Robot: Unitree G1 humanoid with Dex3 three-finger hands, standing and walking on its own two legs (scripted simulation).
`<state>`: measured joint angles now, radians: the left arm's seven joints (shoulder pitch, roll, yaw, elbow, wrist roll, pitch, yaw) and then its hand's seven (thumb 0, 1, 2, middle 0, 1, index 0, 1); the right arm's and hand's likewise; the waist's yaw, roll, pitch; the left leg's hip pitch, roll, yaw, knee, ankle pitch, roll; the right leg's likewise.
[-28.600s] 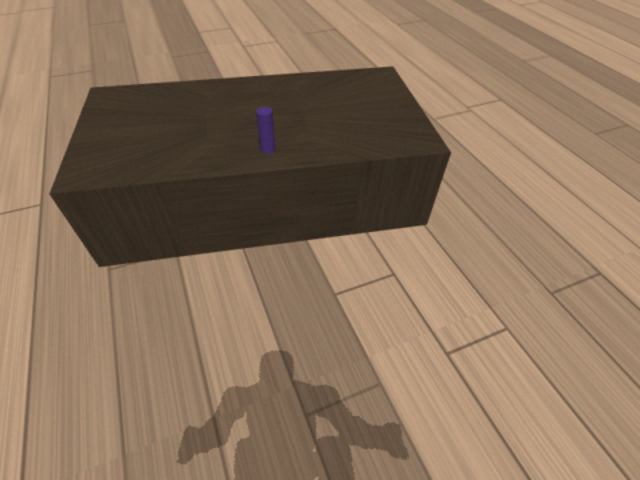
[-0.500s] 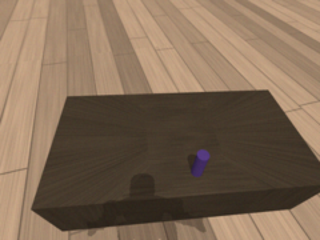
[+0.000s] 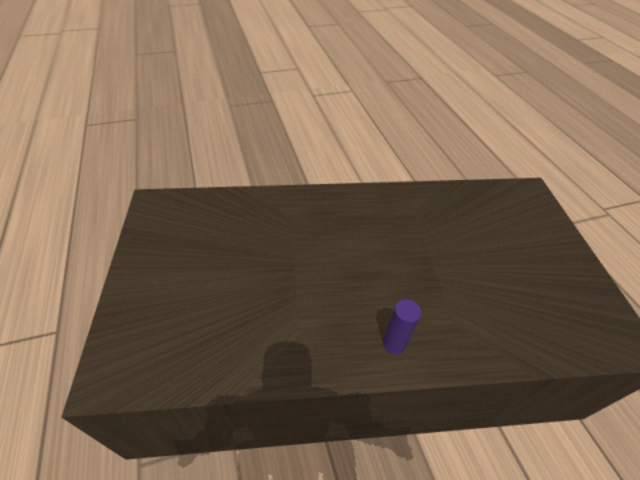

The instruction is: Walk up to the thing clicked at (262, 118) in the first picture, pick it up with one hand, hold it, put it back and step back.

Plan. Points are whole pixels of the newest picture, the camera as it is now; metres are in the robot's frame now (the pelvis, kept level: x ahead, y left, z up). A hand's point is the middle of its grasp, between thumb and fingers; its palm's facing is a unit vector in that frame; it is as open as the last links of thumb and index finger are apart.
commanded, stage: stand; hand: right
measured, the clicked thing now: (400, 328) +0.48 -0.21 -0.31
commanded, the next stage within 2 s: step back in 0.12 s
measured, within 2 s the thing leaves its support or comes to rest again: neither
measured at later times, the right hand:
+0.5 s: hand out of the picture +0.06 -0.30 -0.18, palm faces +0.00 +0.94 -0.35, open 7.4 cm
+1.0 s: hand out of the picture -0.07 -0.26 -0.14, palm faces -0.10 +0.90 -0.42, open 7.4 cm
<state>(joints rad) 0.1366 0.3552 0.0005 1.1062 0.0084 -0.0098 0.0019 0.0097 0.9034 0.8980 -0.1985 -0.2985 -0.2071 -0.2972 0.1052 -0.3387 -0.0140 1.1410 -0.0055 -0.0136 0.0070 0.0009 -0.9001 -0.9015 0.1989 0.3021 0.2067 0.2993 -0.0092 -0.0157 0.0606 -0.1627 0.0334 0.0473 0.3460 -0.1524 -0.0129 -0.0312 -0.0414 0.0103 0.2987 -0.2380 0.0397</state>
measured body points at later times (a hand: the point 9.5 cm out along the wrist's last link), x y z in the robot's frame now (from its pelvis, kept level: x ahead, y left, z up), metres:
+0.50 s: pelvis -0.08 -0.04 -0.02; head -0.01 -0.06 +0.42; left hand -0.01 +0.28 -0.13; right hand +0.06 -0.35 -0.16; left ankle -0.04 +0.11 -0.70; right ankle -0.08 -0.14 -0.75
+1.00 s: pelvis -0.19 -0.01 -0.01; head -0.14 +0.02 +0.43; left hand -0.10 +0.32 -0.14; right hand -0.06 -0.31 -0.12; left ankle -0.16 +0.10 -0.75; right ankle -0.22 -0.16 -0.65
